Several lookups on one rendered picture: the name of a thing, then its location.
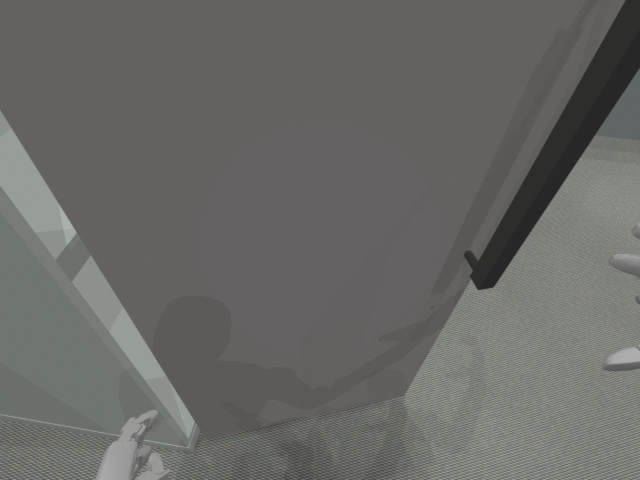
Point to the handle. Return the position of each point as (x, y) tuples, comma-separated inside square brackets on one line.
[(612, 68)]

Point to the fridge door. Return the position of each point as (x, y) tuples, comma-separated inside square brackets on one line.
[(280, 192)]

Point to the left robot hand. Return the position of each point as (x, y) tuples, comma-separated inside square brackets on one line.
[(123, 460)]

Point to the right robot hand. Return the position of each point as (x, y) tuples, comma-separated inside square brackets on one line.
[(629, 358)]

